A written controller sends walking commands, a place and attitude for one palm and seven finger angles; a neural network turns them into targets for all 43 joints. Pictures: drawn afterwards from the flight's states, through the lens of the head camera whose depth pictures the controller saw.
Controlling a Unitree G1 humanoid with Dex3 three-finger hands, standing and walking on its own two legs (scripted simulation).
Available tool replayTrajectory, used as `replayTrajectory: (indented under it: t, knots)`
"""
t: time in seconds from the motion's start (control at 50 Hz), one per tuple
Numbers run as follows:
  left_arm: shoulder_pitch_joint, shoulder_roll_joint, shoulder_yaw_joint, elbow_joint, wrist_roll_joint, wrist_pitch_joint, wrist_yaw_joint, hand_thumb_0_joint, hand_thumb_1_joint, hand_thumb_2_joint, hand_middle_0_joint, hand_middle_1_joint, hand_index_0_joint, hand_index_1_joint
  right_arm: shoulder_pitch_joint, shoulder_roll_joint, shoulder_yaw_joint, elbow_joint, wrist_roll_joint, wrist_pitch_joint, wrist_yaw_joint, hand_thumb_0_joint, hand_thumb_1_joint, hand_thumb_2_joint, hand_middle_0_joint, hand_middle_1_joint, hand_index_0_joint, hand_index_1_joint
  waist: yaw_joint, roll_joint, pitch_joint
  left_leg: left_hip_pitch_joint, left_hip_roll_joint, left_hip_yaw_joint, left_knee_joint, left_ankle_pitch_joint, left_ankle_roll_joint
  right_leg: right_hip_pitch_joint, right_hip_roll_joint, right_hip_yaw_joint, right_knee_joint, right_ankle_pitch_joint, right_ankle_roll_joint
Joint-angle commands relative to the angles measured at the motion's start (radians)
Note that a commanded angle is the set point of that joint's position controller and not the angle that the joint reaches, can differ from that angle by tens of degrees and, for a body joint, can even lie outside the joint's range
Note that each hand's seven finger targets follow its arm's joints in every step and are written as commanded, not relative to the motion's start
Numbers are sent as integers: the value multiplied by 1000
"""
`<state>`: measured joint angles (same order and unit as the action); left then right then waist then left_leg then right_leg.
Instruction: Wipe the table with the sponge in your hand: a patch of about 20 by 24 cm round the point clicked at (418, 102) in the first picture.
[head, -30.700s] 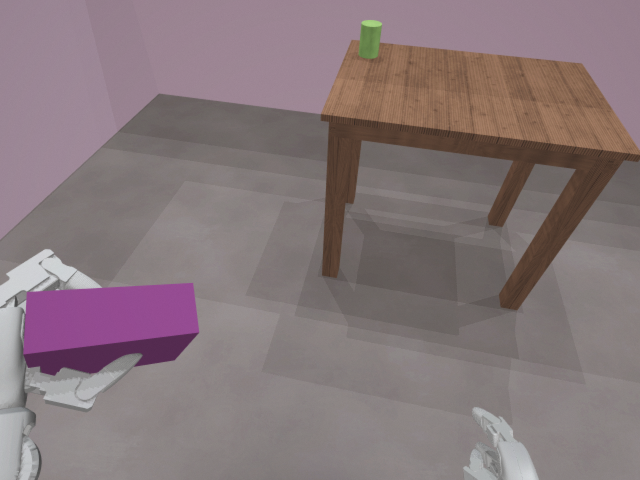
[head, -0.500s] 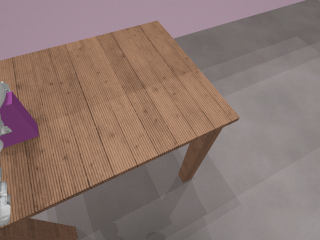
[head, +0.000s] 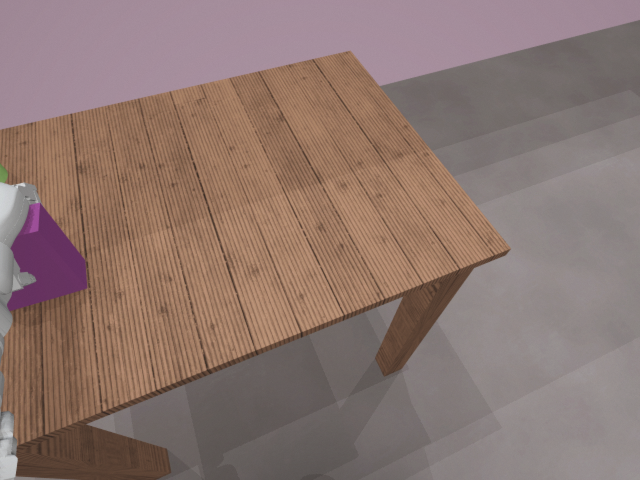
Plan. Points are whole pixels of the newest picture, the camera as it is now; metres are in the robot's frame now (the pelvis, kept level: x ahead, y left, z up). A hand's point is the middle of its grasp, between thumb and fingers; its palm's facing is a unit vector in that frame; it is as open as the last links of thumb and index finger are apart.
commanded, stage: wipe back along the first lane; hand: left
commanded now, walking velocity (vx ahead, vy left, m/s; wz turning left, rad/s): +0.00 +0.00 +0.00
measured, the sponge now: (27, 270) +0.35 +0.41 +0.01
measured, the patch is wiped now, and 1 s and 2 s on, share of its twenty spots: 1.00 1.00 1.00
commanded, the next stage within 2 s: lift the sponge slowly off the table in 1.36 s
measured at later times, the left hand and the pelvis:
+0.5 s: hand (12, 276) +0.32 +0.39 +0.06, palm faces -0.06 +0.01 -1.00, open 9.1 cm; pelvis +0.00 +0.00 +0.00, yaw +1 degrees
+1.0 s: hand (14, 315) +0.27 +0.36 +0.06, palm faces -0.04 +0.00 -1.00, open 9.1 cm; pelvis +0.01 -0.01 +0.01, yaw +1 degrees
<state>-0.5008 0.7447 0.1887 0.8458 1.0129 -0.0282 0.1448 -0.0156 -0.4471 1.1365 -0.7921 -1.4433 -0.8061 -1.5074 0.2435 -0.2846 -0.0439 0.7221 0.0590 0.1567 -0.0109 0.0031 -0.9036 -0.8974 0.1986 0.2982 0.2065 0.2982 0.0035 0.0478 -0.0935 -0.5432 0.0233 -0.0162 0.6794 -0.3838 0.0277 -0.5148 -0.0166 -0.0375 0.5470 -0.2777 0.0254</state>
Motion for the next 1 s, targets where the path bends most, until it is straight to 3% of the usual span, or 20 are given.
replayTrajectory:
  t: [0.0, 0.04, 0.08, 0.14, 0.18, 0.24, 0.28, 0.32, 0.36, 0.38, 0.4, 0.44, 0.5, 0.56, 0.58, 0.66, 0.78, 0.88, 0.94, 0.98]
  knots:
    - [-117, 220, 12, -69, 1, 21, -16, 0, 100, 1300, -1200, -1600, -1200, -1600, 41, -179, -55, -83, -5, -25, -11, 0, -900, -900, 200, 300, 200, 300, 0, 5, -277, 199, -18, -21, -69, 563, 18, 170, 69, -31, -9, 316, -87]
    - [-83, 203, 2, -78, 2, 32, -21, 0, 100, 1300, -1200, -1600, -1200, -1600, 29, -177, -53, -93, -3, -28, -9, 0, -900, -900, 200, 300, 200, 300, 8, -7, -265, 183, -21, -17, -80, 535, 18, 183, 67, -33, -14, 308, -87]
    - [-56, 169, -13, -140, -8, 31, -27, 0, 100, 1300, -1200, -1600, -1200, -1600, 7, -167, -51, -110, -1, -35, -8, 0, -900, -900, 200, 300, 200, 300, 18, 39, -279, 213, -14, -24, -84, 585, 15, 185, 64, -28, -17, 312, -91]
    - [-15, 141, -28, -132, -14, 50, -26, 0, 100, 1300, -1200, -1600, -1200, -1600, 3, -172, -49, -113, -1, -37, -4, 0, -900, -900, 200, 300, 200, 300, 9, -20, -216, 185, -17, -24, -90, 505, 15, 167, 66, -35, -25, 273, -87]
    - [32, 139, -10, -184, -23, 50, -25, 0, 100, 1300, -1200, -1600, -1200, -1600, -17, -166, -49, -131, 0, -44, -4, 0, -900, -900, 200, 300, 200, 300, 32, 8, -243, 198, -13, -31, -102, 543, 12, 192, 62, -30, -24, 277, -92]
    - [81, 61, -67, -203, -31, 77, -20, 0, 100, 1300, -1200, -1600, -1200, -1600, -27, -162, -48, -136, 1, -49, 2, 0, -900, -900, 200, 300, 200, 300, 17, -19, -200, 200, -14, -31, -99, 508, 9, 167, 65, -39, -28, 253, -86]
    - [104, 84, -35, -230, -40, 88, -16, 0, 100, 1300, -1200, -1600, -1200, -1600, -44, -163, -46, -143, 4, -55, -2, 0, -900, -900, 200, 300, 200, 300, 33, -18, -205, 193, -13, -35, -110, 501, 9, 187, 63, -33, -31, 250, -90]
    - [97, 36, -83, -248, -41, 107, -16, 0, 100, 1300, -1200, -1600, -1200, -1600, -47, -160, -44, -146, 2, -58, -2, 0, -900, -900, 200, 300, 200, 300, 19, -31, -195, 197, -17, -33, -111, 467, 9, 181, 63, -38, -30, 240, -86]
    - [111, 37, -82, -248, -41, 129, -15, 0, 100, 1300, -1200, -1600, -1200, -1600, -57, -160, -41, -147, 4, -62, -3, 0, -900, -900, 200, 300, 200, 300, 21, -39, -176, 188, -23, -29, -119, 431, 10, 190, 62, -39, -37, 231, -88]
    - [98, 71, -51, -272, -46, 129, -20, 0, 100, 1300, -1200, -1600, -1200, -1600, -69, -163, -38, -151, 6, -65, -8, 0, -900, -900, 200, 300, 200, 300, 32, -29, -194, 193, -20, -30, -124, 453, 11, 211, 59, -31, -38, 248, -92]
    - [105, 72, -59, -260, -41, 136, -20, 0, 100, 1300, -1200, -1600, -1200, -1600, -62, -163, -37, -145, 4, -65, -9, 0, -900, -900, 200, 300, 200, 300, 25, -28, -183, 195, -25, -31, -123, 444, 9, 207, 60, -35, -34, 240, -90]
    - [144, 21, -92, -281, -44, 145, -28, 0, 100, 1300, -1200, -1600, -1200, -1600, -70, -154, -37, -155, 6, -71, -7, 0, -900, -900, 200, 300, 200, 300, 30, -27, -174, 203, -25, -29, -123, 444, 8, 203, 61, -42, -38, 235, -89]
    - [171, 38, -74, -330, -54, 148, -35, 0, 100, 1300, -1200, -1600, -1200, -1600, -84, -154, -32, -165, 5, -76, -11, 0, -900, -900, 200, 300, 200, 300, 35, -14, -185, 218, -25, -33, -126, 466, 8, 228, 59, -37, -39, 253, -91]
    - [202, 29, -77, -336, -50, 157, -36, 0, 100, 1300, -1200, -1600, -1200, -1600, -91, -152, -30, -169, 5, -81, -12, 0, -900, -900, 200, 300, 200, 300, 36, -35, -157, 203, -29, -29, -131, 435, 7, 225, 60, -40, -45, 246, -91]
    - [218, 16, -74, -373, -58, 151, -40, 0, 100, 1300, -1200, -1600, -1200, -1600, -110, -148, -27, -180, 6, -85, -13, 0, -900, -900, 200, 300, 200, 300, 46, -26, -172, 211, -26, -32, -132, 477, 9, 239, 59, -33, -46, 269, -92]
    - [284, -6, -82, -425, -69, 162, -36, 0, 100, 1300, -1200, -1600, -1200, -1600, -111, -146, -31, -178, 4, -92, -10, 0, -900, -900, 200, 300, 200, 300, 42, -36, -172, 228, -28, -24, -127, 490, 8, 255, 58, -39, -47, 302, -85]
    - [368, 29, -26, -486, -90, 170, -36, 0, 100, 1300, -1200, -1600, -1200, -1600, -144, -145, -24, -184, 4, -101, -15, 0, -900, -900, 200, 300, 200, 300, 60, -52, -161, 222, -31, -19, -138, 496, 10, 299, 53, -29, -52, 348, -84]
    - [504, -8, -26, -561, -104, 166, -31, 0, 100, 1300, -1200, -1600, -1200, -1600, -161, -135, -25, -192, 2, -115, -7, 0, -900, -900, 200, 300, 200, 300, 73, -35, -174, 242, -27, -19, -130, 562, 9, 320, 50, -31, -44, 401, -81]
    - [537, -20, -33, -597, -107, 174, -21, 0, 100, 1300, -1200, -1600, -1200, -1600, -154, -137, -32, -183, -3, -118, -6, 0, -900, -900, 200, 300, 200, 300, 63, -58, -164, 249, -30, -11, -120, 550, 9, 317, 50, -35, -44, 422, -75]
    - [568, -10, -6, -623, -121, 177, -18, 0, 100, 1300, -1200, -1600, -1200, -1600, -175, -135, -30, -191, -1, -121, -8, 0, -900, -900, 200, 300, 200, 300, 73, -75, -156, 241, -31, -8, -124, 545, 12, 336, 46, -24, -45, 451, -75]
